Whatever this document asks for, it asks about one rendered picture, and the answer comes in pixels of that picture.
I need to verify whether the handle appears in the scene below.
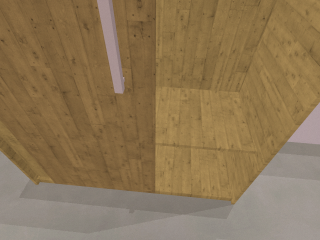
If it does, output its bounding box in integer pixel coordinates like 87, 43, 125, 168
97, 0, 125, 94

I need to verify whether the wardrobe door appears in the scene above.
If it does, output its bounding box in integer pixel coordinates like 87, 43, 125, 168
0, 120, 49, 177
0, 0, 156, 194

